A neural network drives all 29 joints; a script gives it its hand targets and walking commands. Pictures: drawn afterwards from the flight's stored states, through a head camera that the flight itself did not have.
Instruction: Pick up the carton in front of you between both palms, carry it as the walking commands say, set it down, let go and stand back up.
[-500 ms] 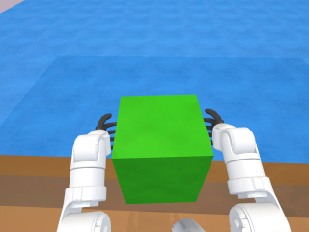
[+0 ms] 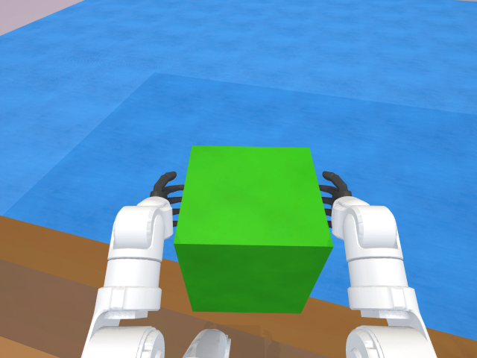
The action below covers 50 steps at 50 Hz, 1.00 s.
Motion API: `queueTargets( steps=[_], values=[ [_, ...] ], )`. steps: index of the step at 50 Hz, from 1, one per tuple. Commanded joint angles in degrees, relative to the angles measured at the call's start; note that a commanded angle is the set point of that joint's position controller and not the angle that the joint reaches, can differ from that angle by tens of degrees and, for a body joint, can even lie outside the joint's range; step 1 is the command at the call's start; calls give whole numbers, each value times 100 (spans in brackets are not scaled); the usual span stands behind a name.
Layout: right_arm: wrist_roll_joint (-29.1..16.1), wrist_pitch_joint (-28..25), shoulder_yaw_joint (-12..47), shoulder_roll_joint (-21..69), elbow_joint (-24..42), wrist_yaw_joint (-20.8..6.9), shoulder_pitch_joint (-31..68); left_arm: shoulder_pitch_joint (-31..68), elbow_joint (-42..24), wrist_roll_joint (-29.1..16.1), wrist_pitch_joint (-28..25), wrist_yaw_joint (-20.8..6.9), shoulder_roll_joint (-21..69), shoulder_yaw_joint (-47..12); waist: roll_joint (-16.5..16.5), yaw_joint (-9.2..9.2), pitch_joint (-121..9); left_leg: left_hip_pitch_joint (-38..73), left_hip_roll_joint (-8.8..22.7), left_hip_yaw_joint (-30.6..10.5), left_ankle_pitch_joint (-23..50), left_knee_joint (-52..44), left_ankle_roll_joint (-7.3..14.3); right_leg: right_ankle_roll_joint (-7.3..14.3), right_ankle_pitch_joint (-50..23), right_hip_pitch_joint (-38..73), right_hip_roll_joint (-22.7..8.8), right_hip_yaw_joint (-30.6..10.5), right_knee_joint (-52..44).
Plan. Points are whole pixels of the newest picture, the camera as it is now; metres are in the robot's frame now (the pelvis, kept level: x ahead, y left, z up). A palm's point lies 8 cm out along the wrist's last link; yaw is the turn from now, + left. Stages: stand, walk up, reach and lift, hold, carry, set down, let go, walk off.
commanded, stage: carry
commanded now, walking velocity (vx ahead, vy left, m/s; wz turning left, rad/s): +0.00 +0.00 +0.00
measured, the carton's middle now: (248, 233) +0.34 +0.04 +0.02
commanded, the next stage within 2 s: none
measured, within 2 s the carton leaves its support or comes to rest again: neither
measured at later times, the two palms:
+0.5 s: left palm (217, 158) +0.71 +0.15 -0.12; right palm (315, 170) +0.67 -0.15 -0.11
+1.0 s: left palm (224, 135) +1.06 +0.17 -0.29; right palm (292, 139) +1.07 -0.13 -0.30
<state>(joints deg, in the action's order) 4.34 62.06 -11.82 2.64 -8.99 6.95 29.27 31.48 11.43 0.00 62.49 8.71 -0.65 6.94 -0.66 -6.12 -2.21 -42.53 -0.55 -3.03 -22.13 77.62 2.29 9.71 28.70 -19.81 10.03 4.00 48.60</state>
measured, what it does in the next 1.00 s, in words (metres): goes down: left foot 0.18 m lower, then right foot 0.18 m lower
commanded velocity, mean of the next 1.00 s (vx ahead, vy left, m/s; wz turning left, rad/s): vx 0.00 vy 0.00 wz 0.00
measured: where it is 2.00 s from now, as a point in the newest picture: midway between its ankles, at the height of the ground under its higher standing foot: (257, 252)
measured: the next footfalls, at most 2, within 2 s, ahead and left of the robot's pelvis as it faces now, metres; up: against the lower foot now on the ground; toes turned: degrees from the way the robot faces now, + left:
left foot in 0.28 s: +0.38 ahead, +0.08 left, -0.18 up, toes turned -3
right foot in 0.74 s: +0.66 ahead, -0.03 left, -0.36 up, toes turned +0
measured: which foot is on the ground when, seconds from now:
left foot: up 0.00-0.26, down 0.28-0.72, up 0.74-1.00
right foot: down 0.00-0.26, up 0.28-0.72, down 0.74-1.00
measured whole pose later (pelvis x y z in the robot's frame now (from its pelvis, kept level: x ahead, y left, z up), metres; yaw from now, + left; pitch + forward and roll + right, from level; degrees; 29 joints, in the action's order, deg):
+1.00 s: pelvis +0.73 +0.01 -0.37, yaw -2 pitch +2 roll -1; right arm 4.1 61.5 -12.7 2.3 -5.8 6.8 26.2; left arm 31.1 12.8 -1.2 60.1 9.7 -0.1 5.0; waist 0.5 -6.9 -1.3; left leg -47.2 2.4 -3.4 0.1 61.0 2.9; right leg 8.8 39.1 -16.1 9.3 1.8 53.5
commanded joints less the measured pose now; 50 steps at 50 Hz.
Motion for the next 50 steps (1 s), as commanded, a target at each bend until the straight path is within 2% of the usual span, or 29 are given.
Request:
queueTargets(
  steps=[1, 4, 6, 10, 11, 12, 13, 14, 15, 16, 17, 19, 21, 24, 26, 29, 32, 34, 35, 36, 37, 38, 40, 41, 42, 44, 46, 49, 50],
  values=[
    [-1933, -221, 3273, 5411, 902, -1206, 4023, 4547, -928, -2824, -256, -1610, 6765, -3798, -232, 469, -2083, -239, 151, 48, 1460, -271, 84, 445, -6222, 1353, -2192, -3124, -806],
    [-2145, -321, 3571, 5703, 779, -1205, 4129, 4279, -918, -2767, -347, -1590, 6790, -3697, -9, -67, -1909, -1535, 92, 156, 2979, -1745, 105, 24, -4432, 2511, -1170, -2362, 194],
    [-2166, -324, 3731, 5848, 776, -1191, 3947, 4025, -964, -2704, -365, -1577, 6814, -3651, 247, -189, -1761, -592, -109, 594, 4083, -3372, -21, -152, -3775, 2035, -847, -1884, 488],
    [-2218, -204, 3897, 5675, 1076, -1104, 3940, 3516, -843, -2457, -362, -1529, 6474, -3448, -795, -18, -1665, 2158, -344, 1179, 4926, -4860, 0, -280, -3461, 840, -529, -949, 1285],
    [-2189, -159, 3880, 5543, 1147, -1111, 3888, 3467, -796, -2434, -360, -1538, 6324, -3451, -1018, 722, -2263, 3489, -385, 1243, 5341, -3913, 79, -486, -4683, 419, -851, -868, 2295],
    [-2203, -123, 3828, 5355, 1121, -1127, 3802, 3496, -773, -2312, -350, -1538, 6224, -3445, -484, 1534, -2475, 4610, -269, 1130, 4914, -4147, 161, -712, -5804, -288, -1126, -727, 3573],
    [-2172, -95, 3731, 5293, 858, -1133, 3623, 3608, -705, -2137, -287, -1515, 6092, -3373, 1039, 2267, -2377, 5452, -49, 1004, 5227, -5076, 529, -1120, -3653, -1035, -512, -85, 6044],
    [-2180, -12, 3616, 5287, 590, -1173, 3416, 3569, -639, -1993, -240, -1468, 5882, -3115, 1211, 2269, -1652, 5719, 377, 445, 5414, -5021, 864, -1129, 1273, -2122, 273, 192, 7092],
    [-2266, 21, 3641, 5062, 291, -1196, 3511, 3427, -376, -1828, -132, -1415, 5517, -2704, 1037, 1214, -1778, 6578, 1524, -1634, 7513, -3612, 1336, -1035, 1574, -3455, -74, -861, 6674],
    [-2545, 25, 3801, 5279, 299, -1260, 3794, 3055, -251, -1494, -74, -1336, 5219, -2504, 292, 1192, -2348, 6267, 1965, -2544, 5141, -3852, 1794, -850, 759, -3401, -539, -1354, 5826],
    [-2850, -8, 3930, 5532, 453, -1312, 4245, 3042, -233, -1294, -54, -1277, 5031, -2373, -166, 981, -1982, 4837, 1767, -2729, 4023, -4183, 1771, -802, 552, -2992, -691, -1272, 5037],
    [-3347, -74, 4059, 5987, 650, -1394, 4974, 3125, -312, -1197, -49, -1236, 5233, -2185, 40, 833, -2157, 3880, 1910, -3418, 2151, -4245, 1969, -818, -450, -3124, -973, -1402, 3819],
    [-3493, -162, 4107, 6523, 538, -1473, 5150, 3629, -532, -1218, -158, -1272, 5553, -2311, -117, 1031, -1673, 2825, 1549, -3027, 1895, -4402, 1626, -886, -790, -2474, -1039, -943, 2275],
    [-3504, -314, 4128, 6722, 459, -1544, 5111, 3975, -756, -1484, -360, -1313, 6060, -2783, 382, 846, -2246, 3320, 1454, -2507, 3580, -3722, 1389, -651, -1995, -2683, -1176, -922, 3019],
    [-3313, -409, 3970, 6783, 385, -1533, 4712, 3903, -936, -1637, -434, -1320, 6336, -2999, 285, 1152, -2173, 4090, 503, -1693, 2249, -2915, 1051, -631, -2995, -3387, -976, -680, 1721],
    [-3061, -488, 3945, 6683, 382, -1502, 4096, 3816, -1100, -1785, -527, -1292, 6440, -3413, 29, 1416, -1838, 3612, 145, -1270, 1588, -2311, 909, -832, -4422, -2639, -722, -76, -82],
    [-2871, -543, 3881, 6345, 510, -1491, 3674, 3705, -1351, -1749, -551, -1216, 6256, -3567, 832, 1431, -1803, 3160, -195, -475, 1698, -1757, 652, -837, -5141, -1133, -482, 328, -1578],
    [-2819, -533, 3922, 6137, 590, -1475, 3493, 3636, -1532, -1732, -490, -1170, 6034, -3632, 1108, 1000, -1989, 2730, -129, -61, 2283, -1254, 464, -747, -5603, 368, -323, 735, -1676],
    [-2761, -536, 3997, 6044, 545, -1471, 3417, 3648, -1587, -1713, -444, -1182, 5974, -3660, 1204, 124, -2671, 2311, 283, -41, 4555, -296, 291, -589, -5404, 1873, -488, 454, -1211],
    [-2740, -533, 4052, 5995, 768, -1451, 3617, 3370, -1616, -1687, -400, -1222, 5817, -3641, 346, -703, -2598, 1480, 149, 471, 4611, 1762, -14, -180, -4924, 2711, -724, 213, -1684],
    [-2576, -479, 3969, 5820, 774, -1395, 3762, 3321, -1447, -1678, -327, -1262, 5628, -3568, -903, -770, -1765, 50, -643, 1166, -666, 3643, -152, 222, -5101, 2987, -1320, -174, -1961],
    [-2424, -340, 3744, 5541, 689, -1331, 3645, 3284, -1191, -1826, -236, -1299, 5623, -3544, -1031, 296, -1950, -1046, -660, 443, -2060, 3546, -42, 358, -8617, 3884, -2248, -2034, -786],
    [-1894, -179, 3294, 4988, 395, -1180, 2995, 3398, -920, -2159, -169, -1380, 5798, -3681, -139, 202, -2168, -1691, -138, -78, -1590, 2811, 120, 827, -6274, 3603, -2559, -2994, -866],
    [-1792, -132, 3186, 5093, 243, -1134, 2988, 3701, -981, -2354, -167, -1456, 5975, -3724, 585, 201, -1992, -1875, 69, -277, -628, 1484, 89, 617, -5274, 3163, -2243, -2987, -863],
    [-1796, -162, 3175, 4987, 659, -1129, 3315, 4116, -1106, -2526, -222, -1479, 6124, -3812, -275, 302, -2125, -1876, 251, -443, -399, 904, 89, 747, -5853, 2886, -2549, -3579, -581],
    [-1818, -218, 3197, 5133, 764, -1134, 3651, 4345, -998, -2751, -262, -1543, 6521, -3881, 19, 290, -1880, -907, 224, -130, 198, -744, -45, 761, -5527, 1725, -2433, -3485, -1133],
    [-1899, -328, 3323, 5394, 926, -1133, 3847, 4356, -1008, -2831, -350, -1567, 6715, -3895, -188, 375, -2163, -417, 275, 7, 1360, -372, 57, 664, -5825, 1571, -2245, -3059, -826],
    [-2077, -408, 3677, 5647, 919, -1134, 3942, 3994, -1006, -2771, -433, -1567, 6712, -3800, -255, -192, -1936, -1759, 126, 296, 2826, -2102, 74, 114, -4696, 2815, -1231, -2189, 27],
    [-2106, -416, 3811, 5806, 975, -1135, 3873, 3923, -1128, -2748, -452, -1561, 6699, -3797, 203, -243, -1789, -1098, -5, 534, 3724, -3095, 19, -18, -4197, 2366, -1046, -1877, 183]
  ],
)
